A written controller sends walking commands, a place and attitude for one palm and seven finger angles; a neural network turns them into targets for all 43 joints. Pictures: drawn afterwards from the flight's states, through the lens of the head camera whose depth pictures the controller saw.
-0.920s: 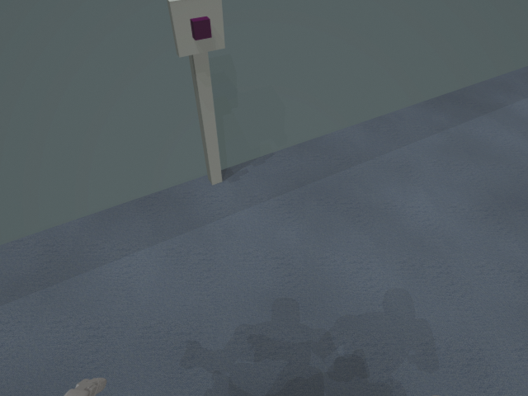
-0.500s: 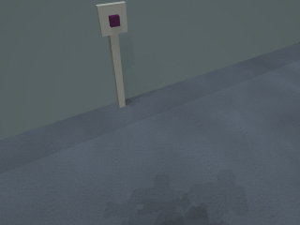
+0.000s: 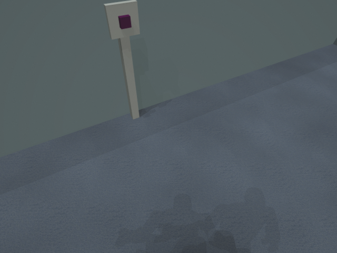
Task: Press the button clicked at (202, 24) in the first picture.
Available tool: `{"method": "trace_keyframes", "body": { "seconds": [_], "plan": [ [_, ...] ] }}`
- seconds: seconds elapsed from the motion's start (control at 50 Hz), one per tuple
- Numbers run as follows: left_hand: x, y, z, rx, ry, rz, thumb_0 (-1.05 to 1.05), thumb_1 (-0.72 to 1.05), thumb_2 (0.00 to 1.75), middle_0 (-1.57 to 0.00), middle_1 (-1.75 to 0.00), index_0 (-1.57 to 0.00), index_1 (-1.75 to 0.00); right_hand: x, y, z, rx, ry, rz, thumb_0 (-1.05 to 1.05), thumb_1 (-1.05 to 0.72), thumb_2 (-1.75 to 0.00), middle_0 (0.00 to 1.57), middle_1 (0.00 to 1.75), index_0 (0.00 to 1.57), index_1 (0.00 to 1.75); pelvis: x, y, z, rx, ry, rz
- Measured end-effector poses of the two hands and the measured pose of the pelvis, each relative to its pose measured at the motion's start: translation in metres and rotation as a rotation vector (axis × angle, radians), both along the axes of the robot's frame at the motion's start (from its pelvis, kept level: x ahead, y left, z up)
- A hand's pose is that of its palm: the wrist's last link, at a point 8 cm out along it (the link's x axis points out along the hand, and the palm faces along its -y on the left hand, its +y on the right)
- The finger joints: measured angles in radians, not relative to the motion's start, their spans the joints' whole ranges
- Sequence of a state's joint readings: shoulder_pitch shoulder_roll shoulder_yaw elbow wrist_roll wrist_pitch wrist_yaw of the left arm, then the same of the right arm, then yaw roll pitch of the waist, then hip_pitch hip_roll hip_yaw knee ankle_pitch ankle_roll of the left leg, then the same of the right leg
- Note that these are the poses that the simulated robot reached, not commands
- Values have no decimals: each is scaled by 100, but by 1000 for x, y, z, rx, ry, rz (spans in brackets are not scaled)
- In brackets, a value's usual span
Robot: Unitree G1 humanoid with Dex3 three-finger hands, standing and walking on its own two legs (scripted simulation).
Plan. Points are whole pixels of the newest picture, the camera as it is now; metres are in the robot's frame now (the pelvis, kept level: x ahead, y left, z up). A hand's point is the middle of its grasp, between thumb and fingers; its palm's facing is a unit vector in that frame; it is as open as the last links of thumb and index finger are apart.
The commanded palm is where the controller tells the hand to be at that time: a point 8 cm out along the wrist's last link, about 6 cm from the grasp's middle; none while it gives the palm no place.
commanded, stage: stand and wait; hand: left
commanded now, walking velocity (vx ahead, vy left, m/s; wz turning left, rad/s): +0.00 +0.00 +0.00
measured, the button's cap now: (124, 21) +1.25 +0.32 +0.03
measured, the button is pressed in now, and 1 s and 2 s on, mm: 0 0 0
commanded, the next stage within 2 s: look at it before walking up in 0.08 s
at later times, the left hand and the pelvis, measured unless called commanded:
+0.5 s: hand out of the picture +0.09 +0.25 -0.16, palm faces -0.04 -0.94 -0.34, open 7.4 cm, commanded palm none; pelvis +0.01 +0.00 +0.00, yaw +0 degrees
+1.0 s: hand out of the picture +0.08 +0.23 -0.17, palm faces -0.06 -0.95 -0.30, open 7.4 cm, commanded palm none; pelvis +0.03 +0.00 +0.00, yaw -4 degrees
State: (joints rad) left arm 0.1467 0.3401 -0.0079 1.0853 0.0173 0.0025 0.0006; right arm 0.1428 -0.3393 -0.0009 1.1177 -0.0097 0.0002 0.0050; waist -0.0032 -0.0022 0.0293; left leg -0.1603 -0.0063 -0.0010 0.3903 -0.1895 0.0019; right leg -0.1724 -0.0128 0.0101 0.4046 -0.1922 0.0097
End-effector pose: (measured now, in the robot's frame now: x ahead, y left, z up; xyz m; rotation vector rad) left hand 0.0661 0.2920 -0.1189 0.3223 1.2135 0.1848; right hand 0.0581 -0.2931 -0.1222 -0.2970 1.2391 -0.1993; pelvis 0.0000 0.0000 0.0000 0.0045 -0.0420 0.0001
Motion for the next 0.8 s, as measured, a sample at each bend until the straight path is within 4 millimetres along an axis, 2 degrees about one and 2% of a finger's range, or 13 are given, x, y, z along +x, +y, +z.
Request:
{"method": "trace_keyframes", "body": {
  "seconds": [0.2,0.6,0.8],
  "plan": [
    [2,-2,-3,-9,12,-3,0,90,90,-20,-30,-20,-30,4,1,1,-2,1,-2,0,-91,-90,20,30,20,30,3,1,0,0,8,-3],
    [20,1,1,1,-5,-3,0,90,90,-20,-30,-20,-30,35,1,6,-7,-44,16,0,-91,-90,20,30,20,30,15,1,1,0,10,-4],
    [25,1,3,5,-11,-5,0,90,90,-20,-30,-20,-30,41,0,6,-6,-48,20,0,-91,-90,20,30,20,30,18,0,2,1,9,-4]
  ]
}}
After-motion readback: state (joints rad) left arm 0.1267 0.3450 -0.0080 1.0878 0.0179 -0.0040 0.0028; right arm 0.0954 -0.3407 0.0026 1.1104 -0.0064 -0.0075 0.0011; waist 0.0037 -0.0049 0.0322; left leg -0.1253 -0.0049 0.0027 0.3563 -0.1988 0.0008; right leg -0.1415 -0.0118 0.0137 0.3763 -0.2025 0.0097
